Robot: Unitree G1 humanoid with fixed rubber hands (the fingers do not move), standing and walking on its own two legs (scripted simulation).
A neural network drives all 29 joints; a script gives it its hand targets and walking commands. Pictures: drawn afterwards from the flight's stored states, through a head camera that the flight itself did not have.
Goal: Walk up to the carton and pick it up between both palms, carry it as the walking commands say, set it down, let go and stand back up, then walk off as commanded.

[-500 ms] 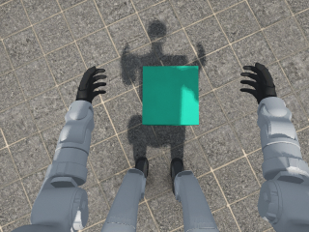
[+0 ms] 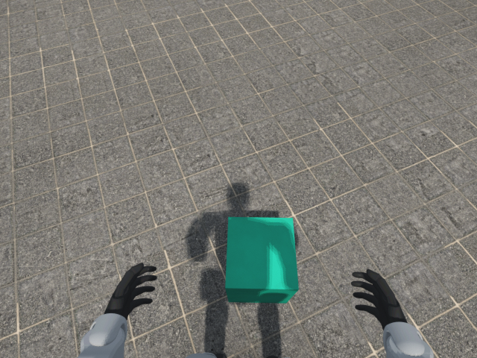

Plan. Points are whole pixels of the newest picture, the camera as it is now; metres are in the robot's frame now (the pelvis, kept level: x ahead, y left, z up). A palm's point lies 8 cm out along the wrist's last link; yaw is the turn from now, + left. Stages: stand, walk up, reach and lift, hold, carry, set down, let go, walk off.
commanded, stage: let go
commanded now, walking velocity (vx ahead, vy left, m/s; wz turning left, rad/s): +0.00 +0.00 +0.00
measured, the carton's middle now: (258, 262) +0.43 -0.04 -0.63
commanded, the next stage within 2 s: stand in 0.52 s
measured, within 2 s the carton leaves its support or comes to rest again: neither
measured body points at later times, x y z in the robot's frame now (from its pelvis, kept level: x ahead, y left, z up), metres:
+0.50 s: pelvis +0.01 +0.00 +0.00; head +0.01 +0.00 +0.45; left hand +0.18 +0.23 -0.07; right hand +0.18 -0.24 -0.07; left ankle -0.01 +0.10 -0.74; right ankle -0.01 -0.11 -0.74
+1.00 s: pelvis +0.02 +0.00 +0.00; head +0.02 +0.01 +0.45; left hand +0.16 +0.30 -0.10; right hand +0.17 -0.29 -0.09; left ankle -0.01 +0.10 -0.74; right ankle -0.01 -0.11 -0.74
